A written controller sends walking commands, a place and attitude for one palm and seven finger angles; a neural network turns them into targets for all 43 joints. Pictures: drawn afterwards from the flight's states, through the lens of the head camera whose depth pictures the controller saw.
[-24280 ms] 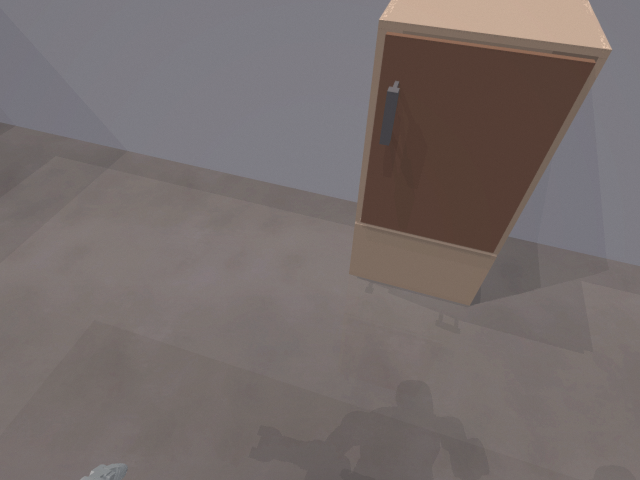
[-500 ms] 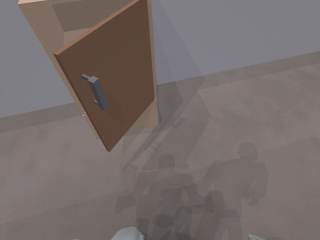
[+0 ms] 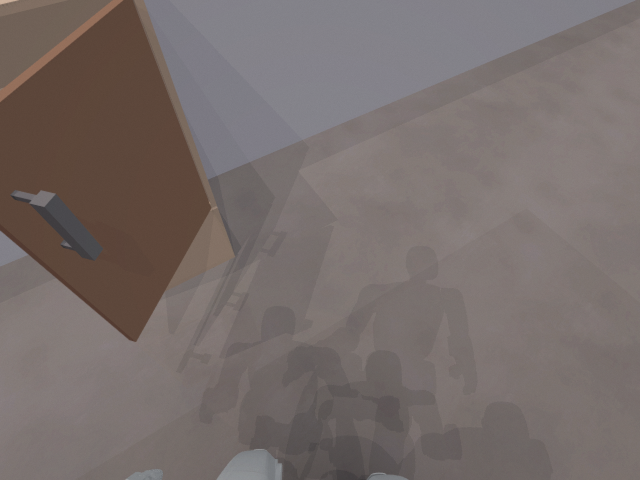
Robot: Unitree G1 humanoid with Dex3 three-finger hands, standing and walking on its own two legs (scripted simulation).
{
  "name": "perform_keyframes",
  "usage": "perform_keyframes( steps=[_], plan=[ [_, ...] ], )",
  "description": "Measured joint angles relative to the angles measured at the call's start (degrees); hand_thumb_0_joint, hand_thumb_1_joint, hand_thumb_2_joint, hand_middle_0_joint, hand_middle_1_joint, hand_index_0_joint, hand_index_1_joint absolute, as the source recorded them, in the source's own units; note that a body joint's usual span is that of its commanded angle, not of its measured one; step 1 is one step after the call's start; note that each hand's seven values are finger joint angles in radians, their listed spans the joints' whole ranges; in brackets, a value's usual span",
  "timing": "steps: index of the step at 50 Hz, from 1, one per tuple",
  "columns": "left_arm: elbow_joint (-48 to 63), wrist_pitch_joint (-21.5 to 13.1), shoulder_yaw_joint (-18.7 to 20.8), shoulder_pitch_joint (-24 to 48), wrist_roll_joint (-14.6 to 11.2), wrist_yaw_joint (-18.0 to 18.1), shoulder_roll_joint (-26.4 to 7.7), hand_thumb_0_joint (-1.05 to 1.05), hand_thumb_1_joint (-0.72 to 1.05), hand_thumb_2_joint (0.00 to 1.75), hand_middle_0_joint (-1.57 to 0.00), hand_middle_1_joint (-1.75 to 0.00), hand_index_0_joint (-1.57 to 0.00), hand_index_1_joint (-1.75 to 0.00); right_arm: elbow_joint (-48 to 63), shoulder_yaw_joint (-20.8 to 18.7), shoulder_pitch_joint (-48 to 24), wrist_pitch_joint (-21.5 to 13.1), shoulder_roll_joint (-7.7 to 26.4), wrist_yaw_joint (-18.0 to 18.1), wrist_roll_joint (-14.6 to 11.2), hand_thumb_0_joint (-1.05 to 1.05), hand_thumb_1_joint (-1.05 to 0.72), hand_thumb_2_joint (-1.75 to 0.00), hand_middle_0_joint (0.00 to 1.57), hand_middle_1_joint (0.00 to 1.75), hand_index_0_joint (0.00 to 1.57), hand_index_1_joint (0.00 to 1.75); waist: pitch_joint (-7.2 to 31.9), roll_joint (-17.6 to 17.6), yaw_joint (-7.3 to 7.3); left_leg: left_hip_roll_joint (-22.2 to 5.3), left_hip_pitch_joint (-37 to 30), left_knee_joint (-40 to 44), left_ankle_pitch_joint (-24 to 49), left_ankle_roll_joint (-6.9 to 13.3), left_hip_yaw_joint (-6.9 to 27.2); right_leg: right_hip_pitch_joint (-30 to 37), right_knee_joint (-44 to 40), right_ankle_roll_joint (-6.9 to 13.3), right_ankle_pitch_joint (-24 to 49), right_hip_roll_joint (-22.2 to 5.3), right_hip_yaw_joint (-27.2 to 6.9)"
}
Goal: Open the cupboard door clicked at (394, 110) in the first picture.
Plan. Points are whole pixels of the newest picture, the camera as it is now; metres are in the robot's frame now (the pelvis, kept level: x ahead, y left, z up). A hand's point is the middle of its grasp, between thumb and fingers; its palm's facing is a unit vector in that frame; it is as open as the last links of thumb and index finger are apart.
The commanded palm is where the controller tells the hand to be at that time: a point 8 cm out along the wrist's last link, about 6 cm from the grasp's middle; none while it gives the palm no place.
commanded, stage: walk to a spot facing it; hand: left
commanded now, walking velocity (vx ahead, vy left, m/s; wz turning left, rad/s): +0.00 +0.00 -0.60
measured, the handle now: (58, 225) +0.44 +0.44 -0.01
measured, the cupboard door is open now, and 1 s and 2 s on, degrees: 43 43 43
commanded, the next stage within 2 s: turn to face it in 1.74 s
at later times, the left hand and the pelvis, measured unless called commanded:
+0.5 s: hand (233, 439) +0.18 +0.14 -0.15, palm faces -0.27 -0.92 -0.28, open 7.4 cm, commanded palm none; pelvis +0.03 -0.03 +0.00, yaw -17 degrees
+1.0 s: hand (369, 304) +0.40 -0.06 -0.16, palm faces -0.63 -0.75 -0.21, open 7.4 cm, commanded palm none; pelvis +0.16 -0.13 -0.01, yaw -35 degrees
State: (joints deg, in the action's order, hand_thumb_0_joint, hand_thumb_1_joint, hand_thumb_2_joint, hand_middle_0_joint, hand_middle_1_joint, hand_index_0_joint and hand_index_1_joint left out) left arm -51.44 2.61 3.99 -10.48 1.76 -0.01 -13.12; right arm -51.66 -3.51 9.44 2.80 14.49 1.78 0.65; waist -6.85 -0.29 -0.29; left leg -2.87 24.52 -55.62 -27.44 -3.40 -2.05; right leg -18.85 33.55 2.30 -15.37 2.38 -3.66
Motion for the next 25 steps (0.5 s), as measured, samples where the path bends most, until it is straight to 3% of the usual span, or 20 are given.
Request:
perform_keyframes(
  steps=[4,6,8,11,13,15,18,19,21,23,25],
  plan=[
    [-0.7,0.4,0.1,-0.8,-0.1,-0.1,-0.3,0.01,0.91,0.9,-0.2,-0.3,-0.21,-0.3,1.0,0.3,-0.1,-1.0,-1.0,-0.1,-0.3,0.0,-0.91,-0.9,0.2,0.29,0.2,0.3,1.0,-1.5,-0.06,1.7,-3.8,13.6,4.6,0.6,-0.2,-0.1,-1.6,-0.5,1.3,1.0,-3.1],
    [-0.5,0.9,0.1,-1.4,-0.5,-0.3,0.0,0.01,0.91,0.9,-0.2,-0.3,-0.21,-0.3,1.9,0.8,1.0,-2.0,-0.7,0.0,0.0,0.0,-0.91,-0.9,0.2,0.3,0.2,0.3,2.5,-0.2,0.16,0.6,-7.1,23.9,8.5,2.3,1.2,-1.8,0.2,-0.9,-0.1,2.9,-3.2],
    [-0.7,1.2,0.3,-0.6,-0.7,-0.8,-0.6,0.01,0.91,0.9,-0.2,-0.3,-0.21,-0.3,1.7,1.2,1.3,-2.6,-1.4,0.3,0.7,0.0,-0.91,-0.9,0.2,0.3,0.2,0.3,2.1,-0.7,0.34,0.0,-6.5,22.6,10.6,2.7,0.5,-5.2,9.1,-2.0,-8.6,2.3,-1.4],
    [-0.8,1.3,1.0,1.0,-0.4,-1.6,-1.4,0.01,0.91,0.9,-0.2,-0.3,-0.2,-0.3,1.2,2.0,2.9,-2.8,-2.4,0.3,1.5,0.0,-0.91,-0.9,0.2,0.3,0.2,0.3,1.6,-1.2,0.12,-1.3,-8.2,23.4,10.1,1.9,-0.9,-8.9,22.1,-3.6,-12.5,0.4,1.9],
    [-0.3,1.2,1.0,2.0,-0.4,-1.9,-1.3,0.01,0.91,0.9,-0.2,-0.3,-0.2,-0.3,0.8,2.2,3.8,-2.7,-2.5,0.3,1.7,0.0,-0.9,-0.9,0.2,0.3,0.2,0.3,1.2,-0.4,-0.06,-2.7,-9.5,24.8,10.4,1.2,-1.6,-8.6,22.4,-4.0,-12.7,-1.1,4.3],
    [0.3,1.0,0.8,2.6,-0.6,-2.2,-1.1,0.01,0.91,0.9,-0.2,-0.3,-0.2,-0.3,0.5,2.2,4.3,-2.5,-2.4,0.2,1.8,0.0,-0.9,-0.9,0.2,0.3,0.21,0.3,0.9,0.8,0.05,-4.2,-10.4,25.1,10.2,0.5,-2.5,-6.5,17.6,-3.9,-12.1,-1.9,6.1],
    [1.2,0.2,0.4,2.8,-0.7,-2.4,-1.1,0.01,0.91,0.9,-0.2,-0.3,-0.2,-0.3,0.4,1.8,5.1,-2.2,-1.8,-0.2,1.4,0.0,-0.9,-0.9,0.2,0.3,0.21,0.3,1.0,1.9,0.41,-6.2,-10.5,22.1,8.0,-0.9,-4.3,-1.1,5.5,-2.9,-5.2,-2.3,7.6],
    [1.8,-0.3,0.3,2.3,-0.5,-2.4,-1.7,0.01,0.91,0.9,-0.2,-0.3,-0.2,-0.3,0.6,1.6,5.7,-1.9,-1.7,-0.4,1.1,0.0,-0.9,-0.9,0.2,0.3,0.21,0.3,1.7,1.0,0.53,-6.0,-9.2,18.9,6.4,-0.9,-5.5,0.7,0.8,-1.5,-1.6,-3.2,6.2],
    [1.4,-1.0,0.1,2.8,-0.5,-1.7,-1.1,0.01,0.91,0.9,-0.2,-0.3,-0.2,-0.3,-0.2,1.0,4.6,-0.6,-0.6,-0.5,0.6,0.0,-0.9,-0.9,0.2,0.3,0.21,0.3,1.1,2.1,0.62,-5.5,-5.1,7.6,-1.6,-0.5,-2.6,-0.5,3.4,-0.3,-2.4,-2.1,5.4],
    [1.2,-1.1,0.0,2.2,-0.4,-1.1,-0.4,0.01,0.91,0.9,-0.2,-0.3,-0.2,-0.3,-1.0,0.5,3.5,0.2,0.2,-0.8,0.5,0.0,-0.9,-0.9,0.2,0.3,0.21,0.3,0.9,2.4,0.65,-3.7,-1.3,-1.5,-2.1,-0.1,-0.4,0.2,3.0,-0.1,-3.3,-1.3,4.4],
    [0.8,-1.2,-0.1,1.0,-0.3,-0.6,0.1,0.01,0.91,0.9,-0.2,-0.3,-0.2,-0.3,-1.0,0.1,2.7,0.1,0.4,-1.3,0.6,0.01,-0.91,-0.9,0.2,0.3,0.2,0.3,1.3,1.7,0.56,-2.4,0.8,-3.7,0.3,-0.2,-0.4,1.7,0.3,-0.1,-2.5,-1.0,2.9]
  ],
)
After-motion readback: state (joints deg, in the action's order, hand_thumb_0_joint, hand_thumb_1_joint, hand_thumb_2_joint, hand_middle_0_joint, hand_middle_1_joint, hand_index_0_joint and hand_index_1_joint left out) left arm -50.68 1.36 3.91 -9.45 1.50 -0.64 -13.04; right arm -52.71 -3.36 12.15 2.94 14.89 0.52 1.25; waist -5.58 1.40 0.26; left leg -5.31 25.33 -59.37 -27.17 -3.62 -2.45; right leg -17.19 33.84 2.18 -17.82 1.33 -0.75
